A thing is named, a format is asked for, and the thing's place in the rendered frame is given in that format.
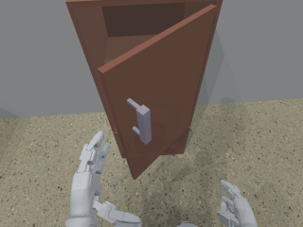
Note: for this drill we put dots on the robot left forearm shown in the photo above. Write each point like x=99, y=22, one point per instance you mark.
x=81, y=221

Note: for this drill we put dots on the handle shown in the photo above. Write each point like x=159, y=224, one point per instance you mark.
x=143, y=114

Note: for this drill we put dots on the robot right hand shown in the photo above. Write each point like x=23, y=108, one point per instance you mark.
x=240, y=212

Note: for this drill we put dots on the cupboard door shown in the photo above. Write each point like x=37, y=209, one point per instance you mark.
x=163, y=74

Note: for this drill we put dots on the robot left hand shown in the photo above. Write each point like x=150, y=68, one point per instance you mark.
x=85, y=184

